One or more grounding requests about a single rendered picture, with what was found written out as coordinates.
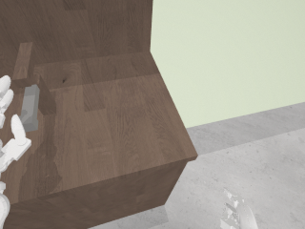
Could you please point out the tap lever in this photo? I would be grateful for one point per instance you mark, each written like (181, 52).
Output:
(29, 110)

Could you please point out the counter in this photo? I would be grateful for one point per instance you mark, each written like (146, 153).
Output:
(110, 142)

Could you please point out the robot left hand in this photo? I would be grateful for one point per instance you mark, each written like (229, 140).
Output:
(15, 148)

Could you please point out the robot left forearm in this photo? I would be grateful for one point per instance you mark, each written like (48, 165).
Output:
(4, 205)

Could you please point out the robot right hand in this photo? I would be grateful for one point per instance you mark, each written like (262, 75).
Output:
(242, 216)

